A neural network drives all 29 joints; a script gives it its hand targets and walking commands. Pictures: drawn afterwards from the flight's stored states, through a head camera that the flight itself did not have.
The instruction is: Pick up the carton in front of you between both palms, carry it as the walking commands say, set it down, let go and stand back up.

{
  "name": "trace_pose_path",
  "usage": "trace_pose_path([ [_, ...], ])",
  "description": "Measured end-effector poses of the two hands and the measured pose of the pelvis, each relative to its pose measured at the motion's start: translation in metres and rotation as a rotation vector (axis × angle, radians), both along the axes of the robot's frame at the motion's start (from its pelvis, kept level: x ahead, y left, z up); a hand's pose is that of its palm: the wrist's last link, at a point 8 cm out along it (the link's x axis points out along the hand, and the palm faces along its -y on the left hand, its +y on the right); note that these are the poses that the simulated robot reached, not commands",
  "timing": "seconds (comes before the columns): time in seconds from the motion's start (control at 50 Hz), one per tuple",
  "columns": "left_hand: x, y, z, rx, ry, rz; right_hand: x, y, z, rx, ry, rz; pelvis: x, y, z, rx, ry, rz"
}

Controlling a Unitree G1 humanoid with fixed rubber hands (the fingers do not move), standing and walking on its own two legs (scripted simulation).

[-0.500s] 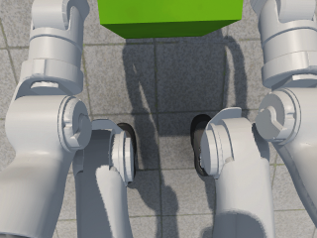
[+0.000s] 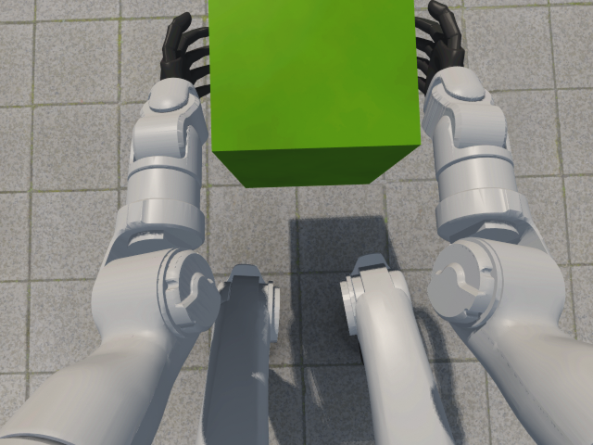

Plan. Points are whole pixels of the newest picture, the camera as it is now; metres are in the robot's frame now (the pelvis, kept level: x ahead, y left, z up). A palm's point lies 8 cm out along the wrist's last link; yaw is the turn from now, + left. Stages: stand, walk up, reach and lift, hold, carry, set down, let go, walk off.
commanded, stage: reach and lift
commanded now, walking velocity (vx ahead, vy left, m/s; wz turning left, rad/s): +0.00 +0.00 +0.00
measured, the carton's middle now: (308, 99) +0.54 -0.02 -0.14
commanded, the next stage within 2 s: none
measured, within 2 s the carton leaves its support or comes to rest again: neither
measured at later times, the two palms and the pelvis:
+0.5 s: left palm (113, 43) +0.50 +0.13 +0.08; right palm (514, 23) +0.49 -0.17 +0.08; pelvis +0.05 +0.00 +0.12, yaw +0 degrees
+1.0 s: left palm out of the picture +0.44 +0.14 +0.23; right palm out of the picture +0.44 -0.16 +0.23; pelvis +0.09 +0.00 +0.25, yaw +0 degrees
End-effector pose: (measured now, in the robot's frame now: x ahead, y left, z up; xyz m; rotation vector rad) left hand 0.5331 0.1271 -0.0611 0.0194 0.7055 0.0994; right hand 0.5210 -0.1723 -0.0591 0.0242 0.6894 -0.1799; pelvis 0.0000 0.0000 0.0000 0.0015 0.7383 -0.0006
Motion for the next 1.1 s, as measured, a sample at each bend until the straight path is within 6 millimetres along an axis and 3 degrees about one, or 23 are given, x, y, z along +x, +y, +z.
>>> trace_pose_path([
  [0.14,0.000,-0.001,0.033,0.004,-0.019,-0.002,-0.002,-0.001,0.031,0.000,-0.018,-0.001,-0.003,0.001,0.023,0.002,0.011,-0.004],
  [0.28,-0.009,0.003,0.067,0.006,-0.006,0.009,-0.008,0.003,0.063,0.007,-0.005,0.006,0.014,0.001,0.056,0.006,0.023,-0.009],
  [0.54,-0.037,0.007,0.154,-0.011,0.005,0.020,-0.034,0.006,0.154,0.012,0.006,-0.003,0.052,0.000,0.134,-0.001,-0.073,-0.007],
  [1.1,-0.101,0.013,0.324,-0.011,-0.014,0.039,-0.093,0.013,0.323,0.013,-0.013,0.014,0.096,-0.002,0.275,-0.001,-0.468,-0.007],
])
